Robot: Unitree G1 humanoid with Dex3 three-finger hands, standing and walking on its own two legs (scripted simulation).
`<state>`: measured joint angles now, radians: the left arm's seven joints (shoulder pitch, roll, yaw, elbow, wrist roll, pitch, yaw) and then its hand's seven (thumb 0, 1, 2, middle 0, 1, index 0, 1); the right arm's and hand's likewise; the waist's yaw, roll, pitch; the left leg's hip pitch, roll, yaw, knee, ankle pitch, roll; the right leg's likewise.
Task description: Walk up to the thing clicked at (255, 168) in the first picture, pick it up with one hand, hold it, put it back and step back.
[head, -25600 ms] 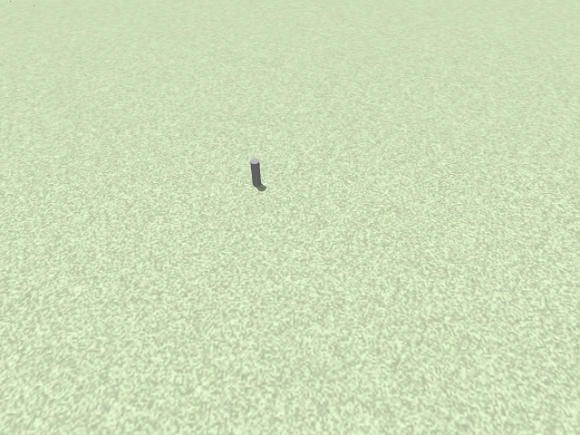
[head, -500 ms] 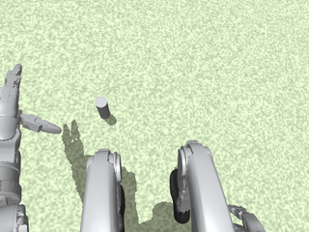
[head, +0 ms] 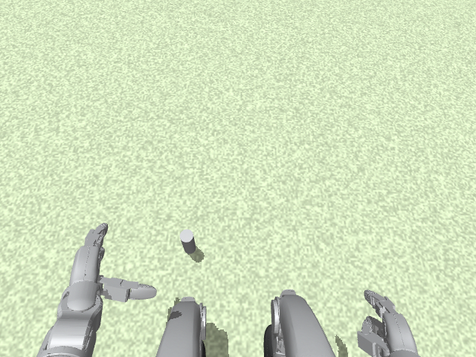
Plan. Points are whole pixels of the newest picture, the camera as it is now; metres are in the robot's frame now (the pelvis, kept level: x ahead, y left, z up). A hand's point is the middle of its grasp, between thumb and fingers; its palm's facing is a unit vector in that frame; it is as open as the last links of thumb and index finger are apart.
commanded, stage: home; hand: left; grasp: from the side
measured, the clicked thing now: (188, 242) +0.45 +0.16 -0.55
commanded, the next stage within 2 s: stand in 2.00 s
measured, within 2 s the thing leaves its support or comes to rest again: neither
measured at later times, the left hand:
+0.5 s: hand (95, 326) +0.19 +0.19 +0.04, palm faces +0.12 -0.95 -0.29, open 16.6 cm
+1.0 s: hand (96, 326) +0.19 +0.19 +0.04, palm faces +0.12 -0.95 -0.28, open 17.1 cm
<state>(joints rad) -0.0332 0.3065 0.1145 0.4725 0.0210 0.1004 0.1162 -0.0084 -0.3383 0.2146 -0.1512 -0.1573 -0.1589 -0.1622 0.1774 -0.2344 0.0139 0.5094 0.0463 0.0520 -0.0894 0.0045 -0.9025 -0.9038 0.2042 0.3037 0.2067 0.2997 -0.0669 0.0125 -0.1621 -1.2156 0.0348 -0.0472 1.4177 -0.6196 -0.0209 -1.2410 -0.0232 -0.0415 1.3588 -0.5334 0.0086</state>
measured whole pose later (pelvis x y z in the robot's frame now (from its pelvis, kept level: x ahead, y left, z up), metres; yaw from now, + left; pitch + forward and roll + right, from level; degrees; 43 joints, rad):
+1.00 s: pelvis +0.02 +0.01 +0.09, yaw +1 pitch +7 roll -2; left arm 0.47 0.20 -0.01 0.01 -0.01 0.26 0.15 -0.01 -0.48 0.09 -0.06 -0.06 -0.06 -0.07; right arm 0.29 -0.20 0.03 0.51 0.01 -0.12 -0.17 0.01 -0.90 -0.90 0.21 0.30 0.21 0.30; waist -0.03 0.03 -0.10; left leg -0.59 0.04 -0.04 0.96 -0.49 -0.01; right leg -0.60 -0.02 -0.05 0.89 -0.40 0.02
